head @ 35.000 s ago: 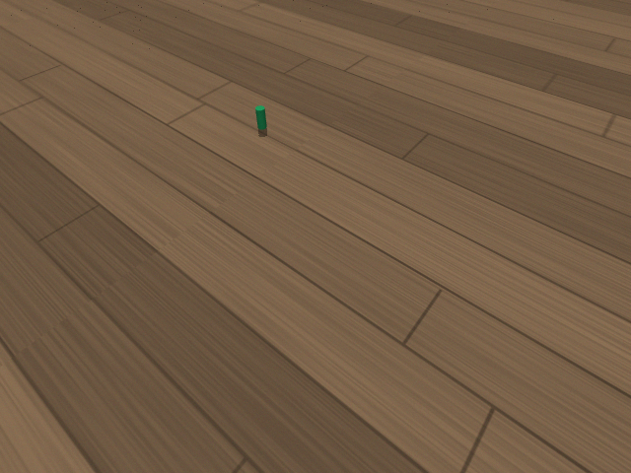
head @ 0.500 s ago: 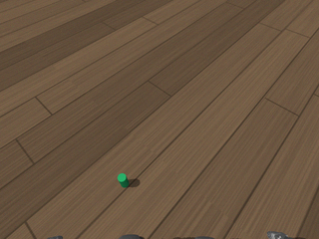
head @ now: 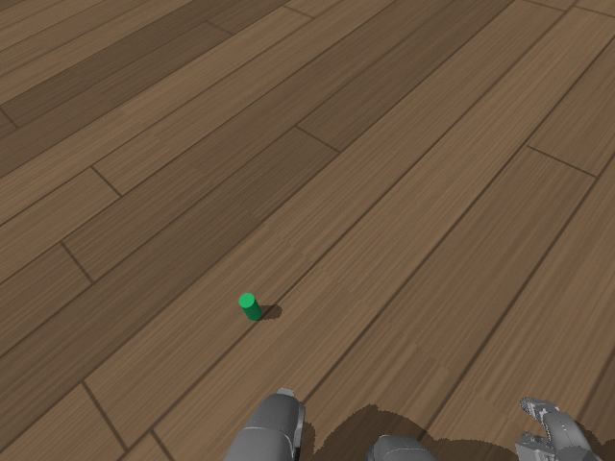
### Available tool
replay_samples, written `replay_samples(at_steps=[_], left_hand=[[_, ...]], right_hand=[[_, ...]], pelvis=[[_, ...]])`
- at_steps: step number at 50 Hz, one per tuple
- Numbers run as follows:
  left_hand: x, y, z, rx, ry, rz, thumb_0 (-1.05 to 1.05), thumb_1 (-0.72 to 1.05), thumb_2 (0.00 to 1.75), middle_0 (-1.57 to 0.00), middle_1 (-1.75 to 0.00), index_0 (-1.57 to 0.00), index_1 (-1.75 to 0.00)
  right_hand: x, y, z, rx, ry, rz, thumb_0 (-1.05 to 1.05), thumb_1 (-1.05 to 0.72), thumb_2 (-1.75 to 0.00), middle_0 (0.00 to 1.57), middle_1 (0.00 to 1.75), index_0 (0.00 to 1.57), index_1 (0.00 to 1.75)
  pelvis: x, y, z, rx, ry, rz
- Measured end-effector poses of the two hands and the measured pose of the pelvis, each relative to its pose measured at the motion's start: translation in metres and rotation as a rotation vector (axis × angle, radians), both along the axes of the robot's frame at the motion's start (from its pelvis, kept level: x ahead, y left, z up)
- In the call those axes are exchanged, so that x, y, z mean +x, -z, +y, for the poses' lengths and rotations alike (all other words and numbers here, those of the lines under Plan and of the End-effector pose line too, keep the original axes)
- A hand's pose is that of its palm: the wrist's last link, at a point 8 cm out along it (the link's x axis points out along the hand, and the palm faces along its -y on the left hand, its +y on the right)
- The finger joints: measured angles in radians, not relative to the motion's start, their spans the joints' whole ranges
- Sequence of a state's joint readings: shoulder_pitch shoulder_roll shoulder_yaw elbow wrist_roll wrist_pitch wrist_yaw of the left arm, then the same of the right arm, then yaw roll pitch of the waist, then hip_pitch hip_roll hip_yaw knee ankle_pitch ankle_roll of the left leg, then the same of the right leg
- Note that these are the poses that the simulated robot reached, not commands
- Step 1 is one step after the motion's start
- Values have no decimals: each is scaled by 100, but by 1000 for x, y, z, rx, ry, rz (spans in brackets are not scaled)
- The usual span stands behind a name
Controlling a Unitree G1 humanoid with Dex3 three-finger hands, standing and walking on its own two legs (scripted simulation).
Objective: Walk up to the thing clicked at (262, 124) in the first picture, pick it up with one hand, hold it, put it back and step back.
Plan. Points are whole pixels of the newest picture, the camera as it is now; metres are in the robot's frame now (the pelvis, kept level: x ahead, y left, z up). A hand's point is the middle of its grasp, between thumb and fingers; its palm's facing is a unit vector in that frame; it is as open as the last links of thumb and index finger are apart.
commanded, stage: step back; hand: left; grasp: from above
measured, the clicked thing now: (250, 307) +0.55 +0.28 -0.69
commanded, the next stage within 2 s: none
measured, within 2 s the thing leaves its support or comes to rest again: neither
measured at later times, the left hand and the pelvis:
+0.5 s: hand out of the picture -0.04 +0.33 -0.15, palm faces +0.12 -0.91 -0.40, open 7.4 cm; pelvis -0.14 +0.04 +0.00, yaw +6 degrees
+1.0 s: hand out of the picture -0.29 +0.32 -0.13, palm faces -0.02 -0.90 -0.44, open 7.4 cm; pelvis -0.32 +0.04 +0.01, yaw -3 degrees
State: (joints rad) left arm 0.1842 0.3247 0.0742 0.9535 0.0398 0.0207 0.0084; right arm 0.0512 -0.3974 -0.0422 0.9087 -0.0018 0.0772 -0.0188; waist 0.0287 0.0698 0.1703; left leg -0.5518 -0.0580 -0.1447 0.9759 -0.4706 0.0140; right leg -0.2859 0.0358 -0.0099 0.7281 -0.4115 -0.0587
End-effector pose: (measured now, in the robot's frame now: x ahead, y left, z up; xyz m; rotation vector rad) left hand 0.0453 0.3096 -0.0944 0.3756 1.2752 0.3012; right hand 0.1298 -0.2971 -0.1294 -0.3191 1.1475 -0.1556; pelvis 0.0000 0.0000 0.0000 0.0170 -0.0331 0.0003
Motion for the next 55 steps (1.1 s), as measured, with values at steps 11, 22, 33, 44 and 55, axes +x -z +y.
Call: replay_samples(at_steps=[11, 22, 33, 44, 55], left_hand=[[-24, -20, 3, 36, -23, -110, 0, 89, 89, -20, -30, -21, -30], [-81, 12, 44, -19, -25, -197, 0, 89, 89, -20, -30, -21, -30], [-180, 5, 76, -31, -48, -105, 0, 90, 90, -20, -30, -21, -30], [-281, 14, 64, -12, 42, 22, 0, 90, 90, -20, -30, -21, -30], [-357, -26, 49, 31, 26, -3, 0, 90, 89, -20, -30, -21, -30]], right_hand=[[-77, -5, -10, -50, -53, 157, 0, -91, -90, 20, 30, 21, 30], [-109, -23, 25, -102, -119, 39, 0, -91, -90, 20, 30, 21, 30], [-180, -57, 61, -94, -88, -27, 0, -91, -90, 21, 30, 21, 30], [-269, -26, 48, -34, -9, -95, 0, -90, -90, 21, 30, 21, 30], [-417, -26, 18, -31, 93, 61, 0, -91, -90, 20, 30, 21, 30]], pelvis=[[-43, -12, -1, 3, -74, 28], [-118, 5, 33, 0, -125, -17], [-187, -16, 56, -57, -57, -2], [-278, 5, 50, -17, 52, -24], [-351, -19, 41, 37, 36, 10]])
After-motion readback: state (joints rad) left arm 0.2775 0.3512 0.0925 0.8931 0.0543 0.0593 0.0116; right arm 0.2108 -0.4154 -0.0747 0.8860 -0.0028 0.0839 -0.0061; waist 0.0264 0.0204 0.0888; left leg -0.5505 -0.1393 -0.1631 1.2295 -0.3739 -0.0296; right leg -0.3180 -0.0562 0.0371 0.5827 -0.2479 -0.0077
